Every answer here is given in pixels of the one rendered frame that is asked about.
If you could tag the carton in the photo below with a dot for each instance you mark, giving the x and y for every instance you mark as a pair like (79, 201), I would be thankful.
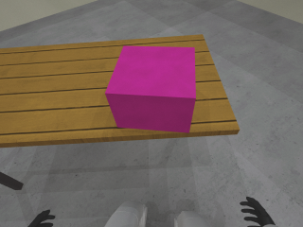
(153, 88)

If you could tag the left robot thigh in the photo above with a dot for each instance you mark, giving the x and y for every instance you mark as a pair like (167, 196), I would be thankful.
(129, 214)

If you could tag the robot thigh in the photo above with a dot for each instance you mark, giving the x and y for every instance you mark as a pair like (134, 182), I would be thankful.
(190, 219)
(129, 214)

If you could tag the table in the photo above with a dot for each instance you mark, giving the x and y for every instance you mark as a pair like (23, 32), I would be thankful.
(55, 95)

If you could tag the right robot thigh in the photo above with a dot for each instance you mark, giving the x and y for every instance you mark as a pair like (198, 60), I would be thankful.
(190, 219)

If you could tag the robot left hand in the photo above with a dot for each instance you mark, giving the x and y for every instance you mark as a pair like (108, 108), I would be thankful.
(40, 218)

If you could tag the robot right hand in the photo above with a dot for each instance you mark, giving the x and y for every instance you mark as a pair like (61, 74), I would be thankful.
(263, 217)

